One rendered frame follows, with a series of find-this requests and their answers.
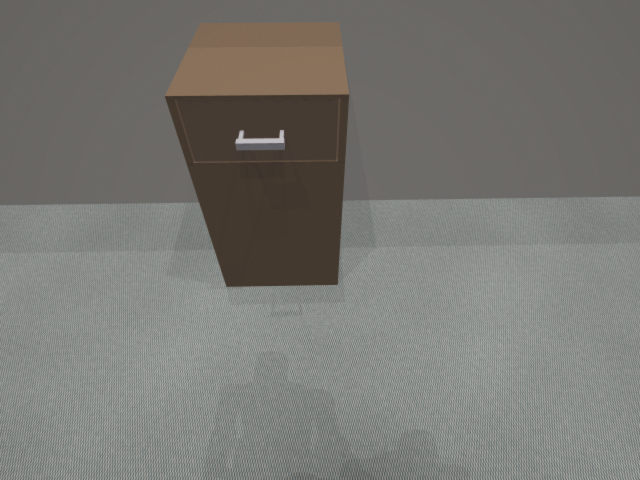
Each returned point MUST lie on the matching drawer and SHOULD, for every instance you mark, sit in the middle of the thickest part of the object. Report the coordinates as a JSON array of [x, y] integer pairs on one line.
[[212, 127]]

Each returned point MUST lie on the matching handle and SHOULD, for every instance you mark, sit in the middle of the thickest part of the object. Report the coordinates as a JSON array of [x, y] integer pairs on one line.
[[260, 143]]

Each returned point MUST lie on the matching cabinet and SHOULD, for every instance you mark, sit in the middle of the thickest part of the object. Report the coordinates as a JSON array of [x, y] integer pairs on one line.
[[271, 223]]

